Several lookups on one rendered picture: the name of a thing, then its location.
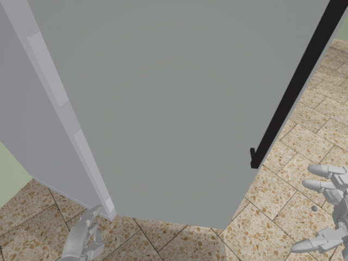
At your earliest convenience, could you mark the fridge door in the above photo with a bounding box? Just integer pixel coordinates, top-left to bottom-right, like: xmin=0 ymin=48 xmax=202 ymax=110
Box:
xmin=27 ymin=0 xmax=348 ymax=230

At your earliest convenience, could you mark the robot right hand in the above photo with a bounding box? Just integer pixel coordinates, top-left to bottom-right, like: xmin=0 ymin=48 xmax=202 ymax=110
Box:
xmin=291 ymin=164 xmax=348 ymax=254

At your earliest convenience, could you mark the handle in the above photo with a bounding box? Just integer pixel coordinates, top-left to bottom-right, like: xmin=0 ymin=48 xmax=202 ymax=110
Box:
xmin=250 ymin=0 xmax=348 ymax=169

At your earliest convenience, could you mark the robot left hand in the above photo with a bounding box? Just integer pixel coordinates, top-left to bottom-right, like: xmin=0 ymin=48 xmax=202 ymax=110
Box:
xmin=61 ymin=205 xmax=105 ymax=261

